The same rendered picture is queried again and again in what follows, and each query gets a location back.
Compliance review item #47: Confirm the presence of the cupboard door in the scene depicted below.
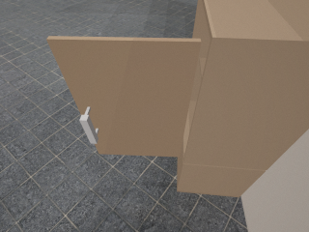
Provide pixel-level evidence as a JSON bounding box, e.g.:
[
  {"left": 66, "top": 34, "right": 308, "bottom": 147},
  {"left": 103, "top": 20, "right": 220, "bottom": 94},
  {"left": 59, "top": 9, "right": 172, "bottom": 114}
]
[{"left": 46, "top": 36, "right": 201, "bottom": 158}]

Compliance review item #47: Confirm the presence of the handle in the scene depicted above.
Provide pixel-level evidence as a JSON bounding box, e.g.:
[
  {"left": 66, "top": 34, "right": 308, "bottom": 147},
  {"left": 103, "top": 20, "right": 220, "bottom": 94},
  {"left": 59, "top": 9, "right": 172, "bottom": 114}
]
[{"left": 79, "top": 106, "right": 99, "bottom": 144}]

